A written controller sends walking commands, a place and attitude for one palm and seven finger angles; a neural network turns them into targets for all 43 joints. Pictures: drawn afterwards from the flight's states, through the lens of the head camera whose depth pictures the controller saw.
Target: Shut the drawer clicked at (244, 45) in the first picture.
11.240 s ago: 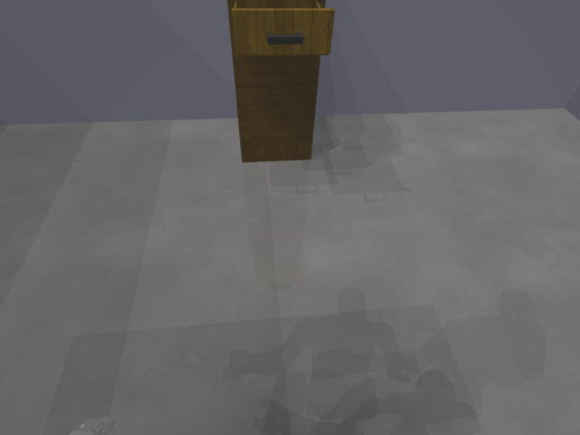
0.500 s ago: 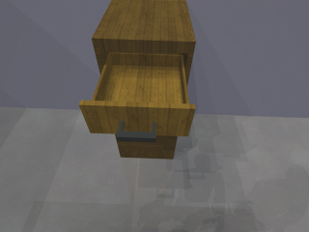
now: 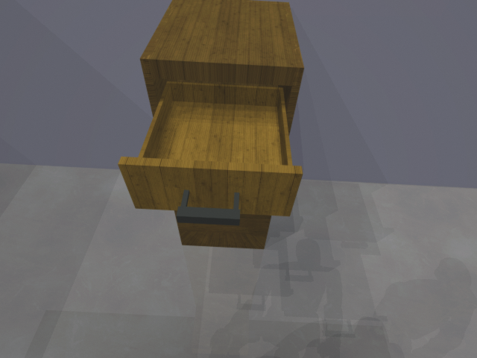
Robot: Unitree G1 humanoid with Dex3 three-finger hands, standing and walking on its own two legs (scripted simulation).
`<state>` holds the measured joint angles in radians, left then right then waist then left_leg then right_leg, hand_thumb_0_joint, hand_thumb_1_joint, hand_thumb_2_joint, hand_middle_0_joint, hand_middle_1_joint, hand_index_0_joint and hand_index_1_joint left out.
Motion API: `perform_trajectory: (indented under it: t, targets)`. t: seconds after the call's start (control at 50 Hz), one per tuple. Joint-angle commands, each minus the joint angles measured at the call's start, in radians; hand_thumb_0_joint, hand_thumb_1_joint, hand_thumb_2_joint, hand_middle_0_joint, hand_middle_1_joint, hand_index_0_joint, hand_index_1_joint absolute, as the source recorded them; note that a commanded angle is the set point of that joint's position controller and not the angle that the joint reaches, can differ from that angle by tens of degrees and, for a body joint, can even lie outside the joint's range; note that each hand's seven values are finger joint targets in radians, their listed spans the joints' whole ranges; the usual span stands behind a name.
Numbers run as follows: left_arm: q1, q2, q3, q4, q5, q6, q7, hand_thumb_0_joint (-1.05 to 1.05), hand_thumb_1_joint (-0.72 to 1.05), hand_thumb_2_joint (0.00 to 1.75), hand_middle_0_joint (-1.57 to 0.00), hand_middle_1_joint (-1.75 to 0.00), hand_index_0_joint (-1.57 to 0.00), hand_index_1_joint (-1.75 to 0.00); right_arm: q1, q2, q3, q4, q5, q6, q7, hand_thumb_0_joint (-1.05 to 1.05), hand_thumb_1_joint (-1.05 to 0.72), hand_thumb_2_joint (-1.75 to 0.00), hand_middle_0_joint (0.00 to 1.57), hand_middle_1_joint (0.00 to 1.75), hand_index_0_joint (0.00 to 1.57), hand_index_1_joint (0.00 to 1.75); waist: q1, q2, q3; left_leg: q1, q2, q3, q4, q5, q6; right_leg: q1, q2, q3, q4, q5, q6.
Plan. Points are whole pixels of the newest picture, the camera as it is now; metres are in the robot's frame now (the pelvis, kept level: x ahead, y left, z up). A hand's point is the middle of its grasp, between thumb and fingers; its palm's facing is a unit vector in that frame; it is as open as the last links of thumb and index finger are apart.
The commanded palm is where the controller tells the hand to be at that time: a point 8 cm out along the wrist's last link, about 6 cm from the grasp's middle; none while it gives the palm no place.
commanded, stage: shuffle to correct the standing spot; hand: left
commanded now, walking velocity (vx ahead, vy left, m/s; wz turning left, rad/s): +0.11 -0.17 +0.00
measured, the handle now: (210, 206) +0.38 +0.08 +0.02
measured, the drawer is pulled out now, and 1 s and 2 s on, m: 0.29 0.29 0.29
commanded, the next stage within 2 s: come to a stop and stand still in 0.58 s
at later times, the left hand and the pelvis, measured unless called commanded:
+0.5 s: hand out of the picture +0.07 +0.14 -0.18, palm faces +0.06 -0.99 -0.15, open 7.3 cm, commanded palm none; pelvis +0.05 -0.04 +0.00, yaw +2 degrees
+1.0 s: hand out of the picture +0.13 +0.05 -0.18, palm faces +0.08 -0.98 -0.18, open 7.2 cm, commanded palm none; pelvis +0.10 -0.12 +0.00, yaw +1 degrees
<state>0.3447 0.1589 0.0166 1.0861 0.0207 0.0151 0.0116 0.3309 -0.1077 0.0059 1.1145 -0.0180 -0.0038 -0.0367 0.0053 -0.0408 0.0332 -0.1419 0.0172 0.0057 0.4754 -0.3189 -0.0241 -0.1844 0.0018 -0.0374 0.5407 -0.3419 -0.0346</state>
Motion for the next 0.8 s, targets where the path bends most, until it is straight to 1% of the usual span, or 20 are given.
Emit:
perform_trajectory:
  t: [0.0, 0.08, 0.14, 0.18, 0.22, 0.24, 0.26, 0.28, 0.3, 0.36, 0.4, 0.48, 0.56, 0.6, 0.62, 0.64, 0.66, 0.68, 0.7, 0.78]
  targets:
    - [0.104, 0.053, 0.017, -0.040, 0.000, -0.018, 0.002, 0.00, 0.90, 0.90, -0.20, -0.30, -0.20, -0.30, 0.050, -0.142, -0.037, -0.037, -0.004, -0.012, -0.017, 0.00, -0.90, -0.90, 0.20, 0.30, 0.20, 0.30, 0.014, 0.089, 0.080, -0.126, 0.132, -0.112, -0.074, 0.117, 0.112, -0.008, -0.046, 0.036, -0.062, 0.106, -0.027]
    - [0.200, 0.122, 0.038, -0.013, 0.000, -0.030, 0.018, 0.00, 0.90, 0.90, -0.20, -0.30, -0.20, -0.30, -0.015, -0.074, -0.029, -0.078, 0.001, -0.016, -0.015, 0.00, -0.90, -0.90, 0.20, 0.30, 0.20, 0.30, 0.055, -0.226, 0.031, -0.346, 0.003, 0.089, 0.307, -0.228, 0.043, 0.205, -0.254, 0.255, -0.189, 0.578, -0.170]
    - [0.174, 0.112, 0.037, -0.031, 0.008, -0.026, 0.028, 0.00, 0.90, 0.90, -0.20, -0.30, -0.20, -0.30, -0.057, -0.076, -0.037, -0.089, 0.009, -0.017, -0.011, 0.00, -0.90, -0.90, 0.20, 0.30, 0.20, 0.30, 0.049, -0.086, 0.027, -0.399, 0.033, 0.078, 0.432, -0.291, 0.045, 0.240, -0.280, 0.221, -0.149, 0.825, -0.254]
    - [0.130, 0.119, 0.036, -0.052, 0.012, -0.022, 0.029, 0.00, 0.90, 0.90, -0.20, -0.30, -0.20, -0.30, -0.041, -0.062, -0.036, -0.087, 0.008, -0.019, -0.006, 0.00, -0.90, -0.90, 0.20, 0.30, 0.20, 0.30, 0.018, -0.046, 0.011, -0.326, 0.033, 0.092, 0.322, -0.239, 0.049, 0.188, -0.251, 0.183, -0.118, 0.784, -0.230]
    - [0.048, 0.111, 0.032, -0.073, 0.001, -0.015, 0.021, 0.00, 0.90, 0.90, -0.20, -0.30, -0.20, -0.30, 0.076, -0.050, -0.035, -0.047, 0.002, -0.019, -0.010, 0.00, -0.90, -0.90, 0.20, 0.30, 0.20, 0.30, -0.058, -0.029, -0.009, -0.079, 0.001, 0.136, 0.068, 0.003, 0.052, 0.033, -0.168, 0.102, -0.042, 0.642, -0.162]
    - [0.012, 0.092, 0.030, -0.087, -0.005, -0.012, 0.013, 0.00, 0.90, 0.90, -0.20, -0.30, -0.20, -0.30, 0.174, -0.072, -0.043, -0.011, -0.003, -0.023, -0.015, 0.00, -0.90, -0.90, 0.20, 0.30, 0.20, 0.30, -0.097, 0.011, -0.005, 0.073, 0.029, 0.098, -0.047, 0.139, 0.065, -0.078, -0.107, 0.054, 0.094, 0.514, -0.115]
    - [0.020, 0.048, 0.025, -0.109, -0.010, -0.012, 0.004, 0.00, 0.90, 0.90, -0.20, -0.30, -0.20, -0.30, 0.241, -0.167, -0.061, -0.001, -0.017, -0.027, -0.025, 0.00, -0.90, -0.90, 0.20, 0.30, 0.20, 0.30, -0.114, 0.214, -0.008, 0.168, 0.249, -0.198, -0.144, 0.228, 0.144, -0.269, -0.013, -0.010, 0.323, 0.155, -0.041]
    - [0.011, 0.046, 0.020, -0.132, -0.007, -0.011, 0.005, 0.00, 0.90, 0.90, -0.20, -0.30, -0.20, -0.30, 0.264, -0.224, -0.066, -0.017, -0.020, -0.021, -0.030, 0.00, -0.90, -0.90, 0.20, 0.30, 0.20, 0.30, -0.112, 0.295, 0.013, 0.148, 0.463, -0.470, -0.215, 0.360, 0.267, -0.405, 0.031, 0.002, 0.568, -0.227, -0.012]
    - [-0.006, 0.084, 0.033, -0.148, 0.011, 0.002, 0.007, 0.00, 0.90, 0.90, -0.20, -0.30, -0.20, -0.30, 0.202, -0.236, -0.068, -0.051, -0.017, -0.009, -0.024, 0.00, -0.90, -0.90, 0.20, 0.30, 0.20, 0.30, -0.093, 0.163, 0.060, 0.034, 0.490, -0.478, -0.236, 0.232, 0.333, -0.420, -0.016, 0.081, 0.694, -0.238, -0.017]
    - [-0.005, 0.071, 0.035, -0.140, 0.023, 0.018, -0.009, 0.00, 0.90, 0.90, -0.20, -0.30, -0.20, -0.30, -0.004, -0.175, -0.052, -0.118, -0.014, -0.024, -0.022, 0.00, -0.90, -0.90, 0.20, 0.30, 0.20, 0.30, -0.006, 0.171, 0.152, -0.157, 0.365, -0.284, -0.270, 0.103, 0.250, -0.418, -0.064, 0.096, 0.734, -0.067, 0.012]
    - [0.026, 0.057, 0.035, -0.140, 0.013, 0.027, -0.019, 0.00, 0.90, 0.90, -0.20, -0.30, -0.20, -0.30, -0.044, -0.183, -0.057, -0.141, -0.013, -0.030, -0.019, 0.00, -0.90, -0.90, 0.20, 0.30, 0.20, 0.30, 0.017, 0.183, 0.089, -0.159, 0.314, -0.155, -0.246, 0.139, 0.218, -0.352, -0.076, 0.077, 0.667, -0.021, 0.024]
    - [-0.032, 0.042, 0.028, -0.168, 0.005, 0.029, -0.027, 0.00, 0.90, 0.90, -0.20, -0.30, -0.20, -0.30, -0.032, -0.223, -0.076, -0.155, -0.020, -0.020, -0.007, 0.00, -0.90, -0.90, 0.20, 0.30, 0.20, 0.30, -0.010, 0.192, 0.033, -0.102, 0.264, -0.037, -0.203, 0.180, 0.185, -0.283, -0.069, -0.028, 0.381, -0.037, 0.050]
    - [-0.057, 0.052, 0.032, -0.189, 0.003, 0.013, -0.027, 0.00, 0.90, 0.90, -0.20, -0.30, -0.20, -0.30, -0.024, -0.248, -0.092, -0.161, -0.021, 0.003, 0.001, 0.00, -0.90, -0.90, 0.20, 0.30, 0.20, 0.30, -0.022, 0.208, 0.023, -0.133, 0.270, -0.058, -0.129, 0.106, 0.146, -0.153, -0.043, -0.067, 0.118, -0.009, 0.052]
    - [0.040, 0.085, 0.038, -0.157, 0.003, 0.002, -0.023, 0.00, 0.90, 0.90, -0.20, -0.30, -0.20, -0.30, -0.027, -0.241, -0.095, -0.161, -0.017, 0.013, 0.007, 0.00, -0.90, -0.90, 0.20, 0.30, 0.20, 0.30, 0.016, 0.100, -0.030, -0.171, 0.199, 0.001, 0.019, 0.027, 0.085, 0.018, -0.014, -0.079, -0.073, 0.108, 0.049]
    - [0.090, 0.141, 0.046, -0.140, 0.006, -0.009, -0.015, 0.00, 0.90, 0.90, -0.20, -0.30, -0.20, -0.30, -0.010, -0.196, -0.087, -0.169, -0.008, 0.014, 0.013, 0.00, -0.90, -0.90, 0.20, 0.30, 0.20, 0.30, 0.038, -0.075, -0.058, -0.267, 0.113, 0.085, 0.196, -0.068, 0.047, 0.131, -0.105, 0.033, -0.172, 0.156, 0.027]
    - [0.100, 0.229, 0.057, -0.136, 0.010, -0.013, -0.001, 0.00, 0.90, 0.90, -0.20, -0.30, -0.20, -0.30, -0.003, -0.099, -0.067, -0.197, -0.003, 0.018, 0.015, 0.00, -0.90, -0.90, 0.20, 0.30, 0.20, 0.30, 0.034, -0.353, -0.069, -0.418, -0.003, 0.153, 0.396, -0.313, 0.010, 0.176, -0.290, 0.270, -0.243, 0.271, -0.064]
    - [0.094, 0.236, 0.055, -0.154, 0.008, -0.006, 0.001, 0.00, 0.90, 0.90, -0.20, -0.30, -0.20, -0.30, -0.049, -0.115, -0.066, -0.217, 0.000, 0.026, 0.008, 0.00, -0.90, -0.90, 0.20, 0.30, 0.20, 0.30, 0.061, -0.307, -0.073, -0.387, 0.024, 0.073, 0.547, -0.374, 0.028, 0.074, -0.344, 0.305, -0.298, 0.229, -0.149]
    - [0.042, 0.229, 0.054, -0.170, 0.015, -0.002, 0.003, 0.00, 0.90, 0.90, -0.20, -0.30, -0.20, -0.30, -0.041, -0.110, -0.065, -0.213, 0.000, 0.024, 0.013, 0.00, -0.90, -0.90, 0.20, 0.30, 0.20, 0.30, 0.034, -0.220, -0.046, -0.382, 0.031, 0.076, 0.635, -0.323, 0.032, 0.002, -0.328, 0.284, -0.314, 0.090, -0.182]
    - [-0.005, 0.187, 0.054, -0.167, 0.009, -0.013, 0.010, 0.00, 0.90, 0.90, -0.20, -0.30, -0.20, -0.30, -0.047, -0.116, -0.064, -0.197, -0.007, 0.024, 0.016, 0.00, -0.90, -0.90, 0.20, 0.30, 0.20, 0.30, 0.013, -0.260, -0.021, -0.398, 0.052, 0.044, 0.670, -0.243, 0.025, -0.016, -0.298, 0.302, -0.308, 0.171, -0.165]
    - [-0.042, 0.140, 0.023, -0.157, 0.008, -0.040, 0.025, 0.00, 0.90, 0.90, -0.20, -0.30, -0.20, -0.30, -0.034, -0.060, -0.032, -0.148, 0.012, 0.007, 0.021, 0.00, -0.90, -0.90, 0.20, 0.30, 0.20, 0.30, -0.011, -0.027, -0.039, -0.210, 0.044, 0.061, 0.316, -0.178, -0.001, -0.008, -0.279, 0.144, -0.190, 0.662, -0.153]
